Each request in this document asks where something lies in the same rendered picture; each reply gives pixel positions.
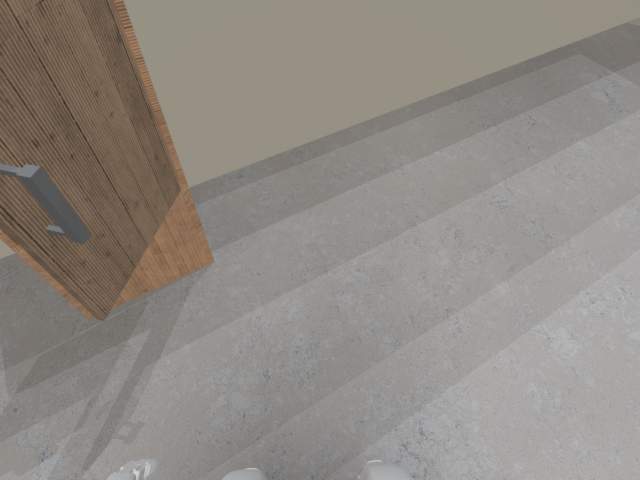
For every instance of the robot right shin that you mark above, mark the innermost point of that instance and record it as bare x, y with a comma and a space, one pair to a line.
372, 463

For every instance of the cupboard door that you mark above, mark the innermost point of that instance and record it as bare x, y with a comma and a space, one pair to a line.
72, 102

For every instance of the handle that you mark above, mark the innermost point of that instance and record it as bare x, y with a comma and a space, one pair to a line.
45, 192

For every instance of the left robot hand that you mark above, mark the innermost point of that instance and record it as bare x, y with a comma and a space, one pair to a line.
133, 470

